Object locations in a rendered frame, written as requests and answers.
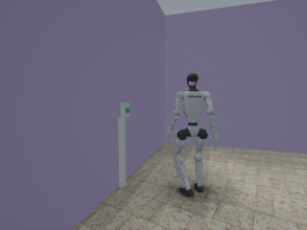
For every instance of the left robot hand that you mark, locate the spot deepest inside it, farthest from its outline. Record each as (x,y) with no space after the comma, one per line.
(170,134)

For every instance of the left robot forearm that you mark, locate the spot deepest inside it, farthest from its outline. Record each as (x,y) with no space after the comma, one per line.
(173,121)

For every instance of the left robot upper arm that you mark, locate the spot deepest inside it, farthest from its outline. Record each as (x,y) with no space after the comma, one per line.
(179,96)

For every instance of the panel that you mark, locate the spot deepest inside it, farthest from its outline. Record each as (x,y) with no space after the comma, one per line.
(122,145)

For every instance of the right robot upper arm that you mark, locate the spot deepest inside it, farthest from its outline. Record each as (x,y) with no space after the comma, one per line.
(208,102)

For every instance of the right robot forearm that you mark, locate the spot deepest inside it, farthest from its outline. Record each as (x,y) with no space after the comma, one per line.
(212,121)

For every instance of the right robot thigh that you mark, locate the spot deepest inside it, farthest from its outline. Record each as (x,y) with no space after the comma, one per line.
(200,141)

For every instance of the right robot hand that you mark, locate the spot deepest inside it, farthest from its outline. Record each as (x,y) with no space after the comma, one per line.
(214,137)

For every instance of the left robot shin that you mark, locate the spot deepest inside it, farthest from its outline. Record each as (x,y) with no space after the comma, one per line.
(181,171)

